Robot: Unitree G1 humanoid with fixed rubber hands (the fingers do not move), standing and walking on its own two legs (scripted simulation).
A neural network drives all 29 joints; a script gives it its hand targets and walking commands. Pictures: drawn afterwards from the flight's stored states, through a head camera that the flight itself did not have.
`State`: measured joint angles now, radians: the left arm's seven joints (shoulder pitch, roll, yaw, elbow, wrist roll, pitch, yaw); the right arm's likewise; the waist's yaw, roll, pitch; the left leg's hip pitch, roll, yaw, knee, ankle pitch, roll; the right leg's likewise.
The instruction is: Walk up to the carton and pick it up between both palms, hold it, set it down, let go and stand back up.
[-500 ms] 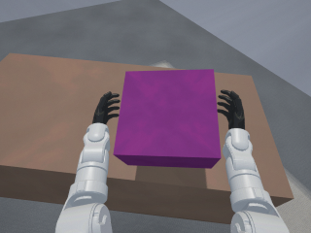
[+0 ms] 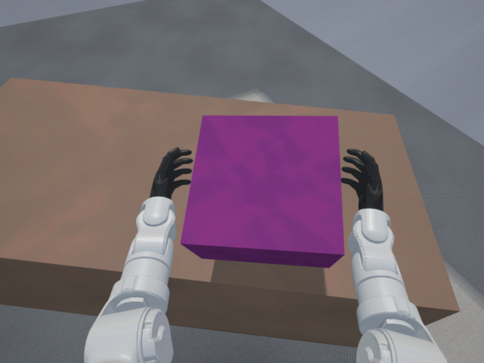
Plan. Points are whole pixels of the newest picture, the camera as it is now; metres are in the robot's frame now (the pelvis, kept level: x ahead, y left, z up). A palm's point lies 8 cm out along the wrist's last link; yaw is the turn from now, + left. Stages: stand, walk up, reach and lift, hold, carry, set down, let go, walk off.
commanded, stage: set down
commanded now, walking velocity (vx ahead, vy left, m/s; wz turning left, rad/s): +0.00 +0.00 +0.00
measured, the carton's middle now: (265, 191) +0.43 -0.03 -0.01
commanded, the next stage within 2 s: none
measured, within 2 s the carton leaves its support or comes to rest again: rests again in 1.72 s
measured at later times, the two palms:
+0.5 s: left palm (166, 189) +0.39 +0.16 +0.03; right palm (360, 207) +0.36 -0.19 +0.04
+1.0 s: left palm (164, 193) +0.41 +0.18 -0.01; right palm (340, 215) +0.38 -0.17 -0.01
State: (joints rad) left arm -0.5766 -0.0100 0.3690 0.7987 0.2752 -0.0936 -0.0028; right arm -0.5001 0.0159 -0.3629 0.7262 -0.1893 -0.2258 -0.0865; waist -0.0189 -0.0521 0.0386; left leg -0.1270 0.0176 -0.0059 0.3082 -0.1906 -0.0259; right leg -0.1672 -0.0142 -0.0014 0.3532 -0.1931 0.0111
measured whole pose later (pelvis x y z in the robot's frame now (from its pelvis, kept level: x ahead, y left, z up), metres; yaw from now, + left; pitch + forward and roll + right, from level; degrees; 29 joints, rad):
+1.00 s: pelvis +0.02 +0.01 +0.00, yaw +0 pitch +12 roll +0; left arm -0.71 0.07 0.39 1.16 0.28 -0.42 0.04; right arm -0.57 0.03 -0.50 1.03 -0.24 -0.51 -0.10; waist -0.02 -0.03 0.00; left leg -0.36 0.02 -0.01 0.38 -0.23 -0.02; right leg -0.36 -0.02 -0.01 0.35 -0.20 0.02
